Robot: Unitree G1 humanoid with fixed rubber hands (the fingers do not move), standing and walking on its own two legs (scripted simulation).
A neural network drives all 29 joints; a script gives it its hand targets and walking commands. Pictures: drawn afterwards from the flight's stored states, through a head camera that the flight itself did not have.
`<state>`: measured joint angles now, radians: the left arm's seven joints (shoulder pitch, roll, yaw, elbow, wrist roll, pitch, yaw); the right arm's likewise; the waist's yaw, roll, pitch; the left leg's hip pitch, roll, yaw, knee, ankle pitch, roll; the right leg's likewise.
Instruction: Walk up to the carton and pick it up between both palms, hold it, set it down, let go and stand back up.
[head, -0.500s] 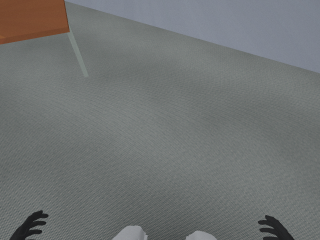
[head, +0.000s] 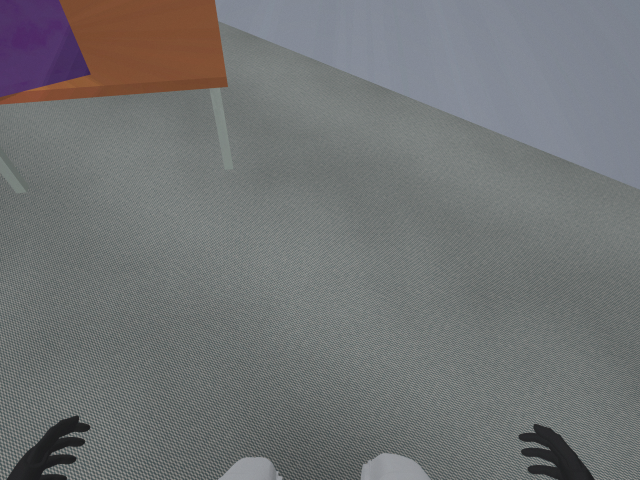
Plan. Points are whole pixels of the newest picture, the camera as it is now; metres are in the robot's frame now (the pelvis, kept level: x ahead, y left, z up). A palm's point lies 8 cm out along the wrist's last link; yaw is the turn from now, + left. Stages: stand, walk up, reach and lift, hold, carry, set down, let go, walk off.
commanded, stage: walk up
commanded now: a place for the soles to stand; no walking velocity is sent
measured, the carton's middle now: (6, 11) +1.00 +0.70 +0.10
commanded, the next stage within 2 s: none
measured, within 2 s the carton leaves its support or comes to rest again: neither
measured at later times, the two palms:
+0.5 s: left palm out of the picture +0.15 +0.44 -0.06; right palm (438, 360) +0.29 -0.18 -0.09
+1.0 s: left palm out of the picture +0.23 +0.49 -0.02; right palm (390, 290) +0.41 -0.12 -0.08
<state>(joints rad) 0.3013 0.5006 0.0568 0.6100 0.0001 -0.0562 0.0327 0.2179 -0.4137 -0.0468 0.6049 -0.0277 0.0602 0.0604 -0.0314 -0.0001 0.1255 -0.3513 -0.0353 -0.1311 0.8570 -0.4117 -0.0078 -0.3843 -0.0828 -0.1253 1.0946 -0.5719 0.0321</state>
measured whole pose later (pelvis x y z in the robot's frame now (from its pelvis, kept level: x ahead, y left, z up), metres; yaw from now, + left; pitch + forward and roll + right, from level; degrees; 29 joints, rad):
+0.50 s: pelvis +0.12 +0.10 -0.01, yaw +6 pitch -5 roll -1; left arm 0.39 0.48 0.06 0.61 0.00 -0.05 0.05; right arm 0.22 -0.41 -0.05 0.61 -0.03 0.05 0.11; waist 0.03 0.05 0.12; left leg -0.44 -0.04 -0.12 0.85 -0.31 -0.02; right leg -0.20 -0.22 -0.13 0.91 -0.52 0.05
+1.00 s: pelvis +0.22 +0.14 +0.02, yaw +10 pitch -5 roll +1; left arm 0.37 0.45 0.06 0.60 0.00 -0.07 0.06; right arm 0.22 -0.41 -0.05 0.61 -0.02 0.07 0.07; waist 0.04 0.06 0.12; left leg -0.44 -0.08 -0.12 1.09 -0.43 -0.01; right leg -0.28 -0.13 -0.09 0.73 -0.37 0.00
